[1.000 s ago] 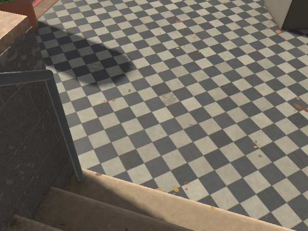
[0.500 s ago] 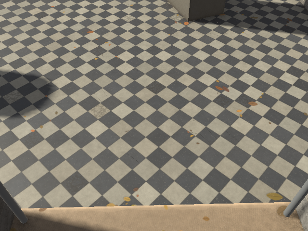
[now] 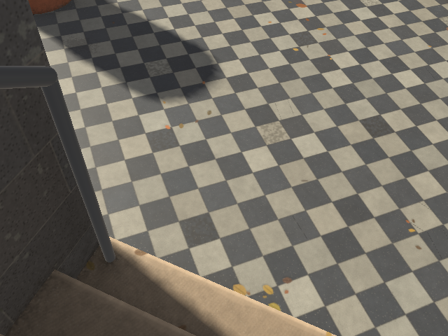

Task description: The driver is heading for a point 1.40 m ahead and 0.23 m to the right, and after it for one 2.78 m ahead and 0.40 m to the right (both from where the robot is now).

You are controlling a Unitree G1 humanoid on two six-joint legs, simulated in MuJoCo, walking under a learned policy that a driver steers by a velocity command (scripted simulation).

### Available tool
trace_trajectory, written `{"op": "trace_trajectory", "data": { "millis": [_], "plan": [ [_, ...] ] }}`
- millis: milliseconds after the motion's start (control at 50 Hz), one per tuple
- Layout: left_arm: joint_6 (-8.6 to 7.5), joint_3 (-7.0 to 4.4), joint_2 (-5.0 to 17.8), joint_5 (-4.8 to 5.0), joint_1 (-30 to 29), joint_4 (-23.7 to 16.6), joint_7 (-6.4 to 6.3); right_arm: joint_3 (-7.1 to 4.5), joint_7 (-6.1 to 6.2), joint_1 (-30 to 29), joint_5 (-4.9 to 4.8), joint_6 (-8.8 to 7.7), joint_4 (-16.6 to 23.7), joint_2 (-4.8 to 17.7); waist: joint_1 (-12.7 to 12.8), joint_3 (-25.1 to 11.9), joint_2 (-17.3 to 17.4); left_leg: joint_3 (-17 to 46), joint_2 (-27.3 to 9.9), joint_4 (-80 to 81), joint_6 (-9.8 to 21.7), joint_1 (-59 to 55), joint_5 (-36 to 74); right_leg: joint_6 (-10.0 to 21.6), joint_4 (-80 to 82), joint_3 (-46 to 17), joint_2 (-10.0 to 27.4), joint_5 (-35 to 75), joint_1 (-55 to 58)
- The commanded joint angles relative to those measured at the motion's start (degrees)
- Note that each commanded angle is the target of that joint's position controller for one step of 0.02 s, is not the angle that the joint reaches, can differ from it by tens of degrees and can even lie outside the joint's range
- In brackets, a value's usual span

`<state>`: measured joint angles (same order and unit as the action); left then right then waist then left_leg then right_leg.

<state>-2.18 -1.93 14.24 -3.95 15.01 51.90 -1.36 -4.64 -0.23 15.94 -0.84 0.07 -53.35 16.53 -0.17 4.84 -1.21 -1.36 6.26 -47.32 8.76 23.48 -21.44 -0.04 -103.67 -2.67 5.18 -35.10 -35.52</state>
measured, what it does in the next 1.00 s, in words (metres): goes down, turning right: right foot 0.19 m lower, then left foot 0.19 m lower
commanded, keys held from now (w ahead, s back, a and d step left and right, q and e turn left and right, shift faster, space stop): w+q+shift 0.06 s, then w+e+shift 0.86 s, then w+shift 0.06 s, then w+q+shift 0.02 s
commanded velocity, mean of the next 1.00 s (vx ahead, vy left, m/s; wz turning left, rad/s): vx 0.99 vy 0.00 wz -0.42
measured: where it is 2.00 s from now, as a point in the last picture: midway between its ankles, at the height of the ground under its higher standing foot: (276, 149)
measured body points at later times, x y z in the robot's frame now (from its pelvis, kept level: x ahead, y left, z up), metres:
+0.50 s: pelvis +0.36 -0.04 -0.20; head +0.36 -0.05 +0.25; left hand +0.22 +0.19 -0.33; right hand +0.55 -0.25 -0.30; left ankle +0.45 +0.09 -0.78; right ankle +0.28 -0.10 -0.89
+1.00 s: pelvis +0.78 -0.07 -0.43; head +0.79 -0.09 +0.02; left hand +1.07 +0.09 -0.52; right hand +0.56 -0.26 -0.56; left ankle +0.64 +0.10 -1.07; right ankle +0.90 -0.25 -1.10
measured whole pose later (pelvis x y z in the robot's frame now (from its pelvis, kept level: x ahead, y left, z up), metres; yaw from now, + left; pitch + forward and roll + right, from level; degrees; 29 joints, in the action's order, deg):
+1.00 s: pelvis +0.78 -0.07 -0.43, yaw -28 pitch +0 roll +4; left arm -3.3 -5.1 19.5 -0.9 3.8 50.3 4.2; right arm -4.7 1.3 31.6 0.4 -8.0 -61.2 15.1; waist -2.9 1.0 -2.3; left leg -10.9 0.3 -51.4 -1.0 2.6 -48.4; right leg 6.5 -47.3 0.0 2.8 29.4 -41.8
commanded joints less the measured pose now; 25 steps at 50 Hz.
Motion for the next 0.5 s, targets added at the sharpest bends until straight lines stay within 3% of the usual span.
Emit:
{"op": "trace_trajectory", "data": {
  "millis": [20, 40, 60, 80, 100, 120, 160, 180, 200, 220, 240, 260, 280, 300, 320, 340, 360, 380, 400, 420, 440, 460, 480, 500],
  "plan": [
    [0.05, -0.39, 5.74, -0.17, -6.71, -7.85, -0.06, 0.85, 1.01, 1.28, 1.57, -1.36, 4.28, 4.34, 1.83, -1.18, 1.55, 37.35, -18.25, 20.70, 13.77, -1.35, -6.08, -5.62, 28.50, -3.34, 1.18, 17.50, -16.82],
    [1.44, 0.04, 4.79, -1.18, -6.84, -7.31, -0.33, 0.85, 1.35, 0.99, 1.60, -1.64, 5.16, 5.28, 2.25, -2.13, 2.08, 34.72, -15.76, 20.64, 13.07, 5.81, 2.22, -6.34, 29.96, -1.32, -0.28, 21.32, -8.22],
    [1.85, 0.20, 3.86, -0.78, 1.38, -2.81, -0.46, -0.08, 1.19, 3.13, 2.64, -2.57, 4.15, 7.44, 3.77, -6.27, 5.19, 33.36, -15.39, 18.40, 11.98, 5.14, 13.50, -5.63, 25.20, 0.67, -1.50, 28.80, -3.43],
    [1.16, -0.79, 6.21, 0.78, -0.52, -4.53, -0.11, -0.13, 1.60, 6.33, 0.51, -3.96, 1.61, 5.48, 3.44, -5.66, 5.07, 30.74, -12.37, 11.42, 9.25, -0.33, 11.50, -4.93, 34.99, -3.43, -0.24, 43.83, -9.09],
    [0.52, -1.52, 7.90, 0.87, -3.19, -5.04, 0.98, 0.18, 1.93, 6.48, -0.22, -4.76, 1.58, 3.96, 3.57, -3.81, 2.66, 25.34, -8.36, 9.48, 7.02, 3.68, 8.10, -3.65, 47.05, -2.01, -0.57, 54.42, -4.87],
    [-0.07, -0.90, 6.00, 0.17, -5.97, -5.77, 1.73, 0.42, 2.01, 3.83, -0.59, -5.19, 2.11, 3.30, 3.25, -3.28, 5.25, 23.44, -7.04, 7.92, 5.73, 6.45, 2.98, -2.65, 52.52, -1.01, -0.97, 62.86, 0.40],
    [0.58, -0.53, 4.65, 1.25, -7.66, -6.71, 2.57, 1.33, 1.82, 1.09, -0.88, -4.45, 4.70, 2.11, 1.98, -3.98, 5.94, 17.76, -4.15, 4.99, 2.66, 10.42, 3.02, -1.47, 57.54, 1.96, -3.07, 67.06, 10.94],
    [0.57, -0.38, 2.88, 2.17, -6.77, -6.69, 2.56, 1.57, 1.72, 1.71, -0.19, -4.26, 4.47, 2.00, 1.01, -3.85, 7.73, 16.15, -4.03, 4.18, 2.22, 11.82, 0.61, -0.89, 58.45, 3.84, -4.26, 68.34, 15.55],
    [0.35, -0.86, 3.80, 2.29, -5.93, -6.26, 2.52, 1.57, 1.57, 2.75, 0.87, -4.11, 3.96, 2.14, 0.01, -2.96, 8.42, 16.49, -5.40, 0.07, 2.34, 9.07, 1.10, 0.00, 56.36, 1.77, -4.36, 68.38, 14.41],
    [0.13, -1.42, 4.51, 2.04, -6.88, -6.98, 2.60, 1.57, 1.74, 3.44, 1.76, -3.70, 3.58, 1.98, -0.42, -0.54, 6.79, 15.76, -6.17, -3.58, 2.61, 7.00, 3.39, 1.02, 56.97, 1.68, -5.11, 64.83, 12.19],
    [-0.29, -1.78, 4.91, 1.74, -7.05, -6.64, 2.91, 1.40, 2.07, 5.21, 2.74, -3.26, 3.15, 2.55, -1.55, 0.95, 4.79, 15.77, -7.77, -8.06, 2.99, 2.05, 7.80, 1.99, 56.36, 1.64, -6.19, 61.16, 8.61],
    [-0.62, -2.56, 5.41, 2.01, -4.55, -5.76, 2.78, 1.23, 2.53, 6.19, 3.85, -3.00, 2.47, 3.28, -1.62, 2.16, 5.54, 16.56, -9.01, -12.91, 4.25, -3.40, 17.42, 2.82, 54.32, 0.30, -7.95, 54.14, 5.10],
    [-0.28, -2.04, 4.16, 3.21, -2.68, -6.47, 2.11, 1.52, 2.73, 4.68, 4.28, -2.54, 2.92, 2.65, -0.39, 4.40, 3.23, 8.79, -7.42, -16.11, 2.88, -2.50, 28.28, 3.02, 66.68, 7.19, -9.48, 45.72, 9.49],
    [0.54, -3.07, 5.06, 4.53, 10.35, -2.94, 1.79, 0.69, 2.17, 1.41, 5.25, -2.24, 3.31, 4.76, 5.19, -2.66, 5.93, 6.93, -8.98, -25.62, 3.40, -0.94, 47.04, 4.82, 67.39, 9.64, -10.31, 38.11, 26.57],
    [0.41, -3.87, 6.95, 4.37, 25.39, 1.38, 1.64, 1.02, 2.41, -1.79, 4.59, -2.58, 3.47, 3.85, 12.37, -4.36, 3.76, 3.97, -9.20, -45.95, 1.76, 4.99, 59.72, 8.15, 71.28, 10.27, -8.92, 40.08, 38.65],
    [0.70, -4.85, 7.55, 5.03, 35.68, 5.06, 2.27, 1.15, 2.29, -11.80, 4.62, -2.73, 3.85, 0.53, 22.45, -2.45, -7.05, -2.06, 0.72, -89.10, -1.33, 21.98, 18.41, 18.35, 81.48, -2.26, -0.29, 47.62, 47.54],
    [0.75, -2.32, 5.54, 5.85, 32.29, 5.82, 3.84, 3.83, 2.66, -15.84, 5.02, -3.18, 9.55, -7.91, 13.88, 4.07, -15.61, -5.32, 4.90, -95.87, -0.14, 40.87, -18.53, 12.62, 63.51, -5.27, 1.02, 77.86, 43.65],
    [-0.07, -0.01, 2.24, 5.39, 26.31, 4.67, 3.74, 5.21, 2.30, -6.60, 4.24, -3.45, 14.37, -9.06, 0.79, -2.32, -13.46, 1.54, 0.15, -77.44, -0.27, 47.62, -15.05, 14.78, 61.73, -19.53, 3.91, 89.76, 50.79],
    [-0.33, -1.54, 5.34, 3.69, 27.00, 5.27, 3.53, 4.67, 1.61, -3.99, 4.99, -3.66, 10.95, -4.16, 2.44, -4.08, -2.17, 5.69, -4.43, -65.75, -0.34, 48.15, -12.12, 19.22, 66.86, -28.22, 7.28, 56.95, 47.92],
    [-0.50, -1.95, 7.18, 3.30, 24.08, 4.83, 2.77, 4.64, 1.75, -4.84, 5.76, -3.77, 9.47, -3.37, 0.80, -1.40, -1.49, 7.98, -5.93, -63.61, -2.35, 50.12, -19.15, 23.53, 70.78, -37.99, 10.29, 33.49, 37.93],
    [-2.17, -1.39, 6.82, 3.12, 17.65, 3.81, 1.91, 4.22, 1.98, -12.86, 6.46, -3.80, 11.68, -1.85, -1.73, 2.18, 2.24, 10.38, -9.26, -50.18, -6.26, 52.74, -4.47, 22.40, 71.48, -41.09, 8.58, 22.88, 31.15],
    [-3.16, -0.92, 6.89, 2.69, 12.11, 1.18, 0.61, 4.09, 1.70, -18.30, 5.96, -3.62, 12.58, -0.08, -3.32, 3.69, 6.05, 9.67, -10.09, -30.88, -9.72, 41.14, 7.91, 20.58, 77.95, -39.80, 6.22, 21.71, 17.04],
    [-3.23, -0.95, 7.62, 1.78, 9.94, -0.46, -0.14, 3.96, 1.27, -20.58, 4.66, -3.25, 12.66, 0.55, -2.64, 4.43, 4.78, 6.08, -9.20, -17.68, -11.35, 25.03, 18.91, 20.38, 81.58, -37.31, 3.09, 23.26, 2.98],
    [-2.99, -1.88, 9.95, 2.21, 11.98, 1.22, -0.06, 3.53, 1.07, -16.46, 5.32, -2.54, 8.74, 0.35, -2.03, 1.26, -1.66, 6.10, -9.51, -22.12, -10.60, 14.98, 26.49, 20.75, 79.08, -36.40, 3.60, 31.25, 0.44]
  ]
}}
Keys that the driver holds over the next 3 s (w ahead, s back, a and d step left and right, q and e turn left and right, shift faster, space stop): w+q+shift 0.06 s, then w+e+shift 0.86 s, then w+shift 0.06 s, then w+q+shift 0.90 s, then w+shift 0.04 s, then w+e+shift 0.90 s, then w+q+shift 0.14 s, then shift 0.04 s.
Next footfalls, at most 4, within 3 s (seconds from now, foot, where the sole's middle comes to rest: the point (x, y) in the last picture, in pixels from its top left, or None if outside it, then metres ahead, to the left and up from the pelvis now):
0.34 right None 0.32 -0.09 -0.92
0.74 left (193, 304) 0.68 0.09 -1.11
1.10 right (268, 263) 0.94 -0.24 -1.30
1.44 left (257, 186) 1.38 -0.21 -1.30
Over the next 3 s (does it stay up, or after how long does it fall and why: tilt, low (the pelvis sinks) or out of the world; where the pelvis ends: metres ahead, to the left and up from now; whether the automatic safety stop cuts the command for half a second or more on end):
stays up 2.58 -0.37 -0.53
